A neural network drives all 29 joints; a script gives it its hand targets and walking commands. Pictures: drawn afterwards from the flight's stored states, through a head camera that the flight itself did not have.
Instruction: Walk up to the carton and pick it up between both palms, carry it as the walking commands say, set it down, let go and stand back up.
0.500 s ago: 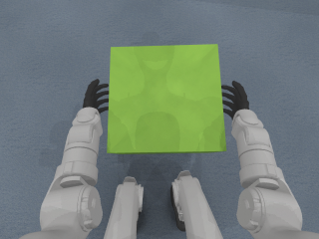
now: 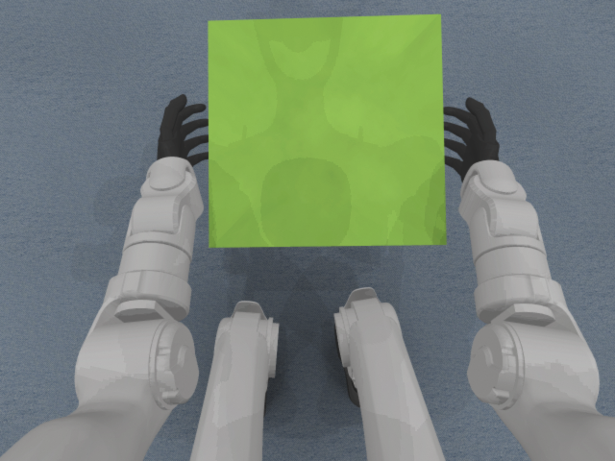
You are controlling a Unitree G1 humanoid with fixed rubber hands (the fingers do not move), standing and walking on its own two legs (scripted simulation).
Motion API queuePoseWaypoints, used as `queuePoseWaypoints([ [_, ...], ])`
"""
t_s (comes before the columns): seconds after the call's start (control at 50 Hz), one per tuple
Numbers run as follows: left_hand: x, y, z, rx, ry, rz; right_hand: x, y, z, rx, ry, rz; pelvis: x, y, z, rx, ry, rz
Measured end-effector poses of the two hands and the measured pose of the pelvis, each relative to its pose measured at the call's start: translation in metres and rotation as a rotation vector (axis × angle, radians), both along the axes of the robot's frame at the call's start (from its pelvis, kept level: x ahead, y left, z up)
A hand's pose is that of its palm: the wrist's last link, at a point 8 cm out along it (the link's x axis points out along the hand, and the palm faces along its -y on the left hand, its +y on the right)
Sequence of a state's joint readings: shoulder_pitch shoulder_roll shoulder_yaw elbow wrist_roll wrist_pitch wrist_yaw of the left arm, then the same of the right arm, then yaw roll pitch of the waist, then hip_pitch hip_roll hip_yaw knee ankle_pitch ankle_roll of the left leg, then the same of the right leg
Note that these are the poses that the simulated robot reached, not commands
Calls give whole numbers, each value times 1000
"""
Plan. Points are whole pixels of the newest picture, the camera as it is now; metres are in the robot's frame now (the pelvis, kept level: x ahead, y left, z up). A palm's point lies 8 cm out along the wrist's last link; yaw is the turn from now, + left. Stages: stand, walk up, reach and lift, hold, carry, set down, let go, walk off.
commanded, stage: set down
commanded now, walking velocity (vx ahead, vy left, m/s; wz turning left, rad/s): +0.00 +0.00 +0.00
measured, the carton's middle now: (323, 148) +0.52 -0.06 -0.17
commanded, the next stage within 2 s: none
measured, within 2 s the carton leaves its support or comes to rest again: rests again in 1.78 s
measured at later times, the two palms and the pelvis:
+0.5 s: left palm (198, 169) +0.50 +0.13 -0.18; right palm (448, 170) +0.47 -0.24 -0.18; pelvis -0.01 -0.01 -0.07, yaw +1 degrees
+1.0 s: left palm (208, 179) +0.51 +0.13 -0.27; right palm (427, 171) +0.49 -0.24 -0.26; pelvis -0.01 -0.01 -0.11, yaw +1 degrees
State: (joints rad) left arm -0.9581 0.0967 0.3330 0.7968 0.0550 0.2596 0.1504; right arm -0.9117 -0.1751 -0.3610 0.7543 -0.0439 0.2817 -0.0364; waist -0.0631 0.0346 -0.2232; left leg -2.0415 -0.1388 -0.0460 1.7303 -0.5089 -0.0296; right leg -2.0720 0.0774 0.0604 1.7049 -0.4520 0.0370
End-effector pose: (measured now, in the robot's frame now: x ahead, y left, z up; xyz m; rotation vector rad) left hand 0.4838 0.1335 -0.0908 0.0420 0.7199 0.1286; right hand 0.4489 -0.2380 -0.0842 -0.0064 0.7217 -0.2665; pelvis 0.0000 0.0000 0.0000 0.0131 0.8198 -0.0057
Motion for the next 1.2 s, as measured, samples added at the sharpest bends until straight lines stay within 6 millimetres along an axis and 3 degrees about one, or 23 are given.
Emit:
queuePoseWaypoints([
  [0.74, 27, -5, -135, 23, 24, -3, 34, -7, -141, -21, 34, 50, -14, -6, -95, 17, -17, -1],
  [1.2, 33, -4, -199, 23, 81, -22, 46, -8, -201, -31, 101, 81, -3, -6, -122, 1, -127, 21],
])
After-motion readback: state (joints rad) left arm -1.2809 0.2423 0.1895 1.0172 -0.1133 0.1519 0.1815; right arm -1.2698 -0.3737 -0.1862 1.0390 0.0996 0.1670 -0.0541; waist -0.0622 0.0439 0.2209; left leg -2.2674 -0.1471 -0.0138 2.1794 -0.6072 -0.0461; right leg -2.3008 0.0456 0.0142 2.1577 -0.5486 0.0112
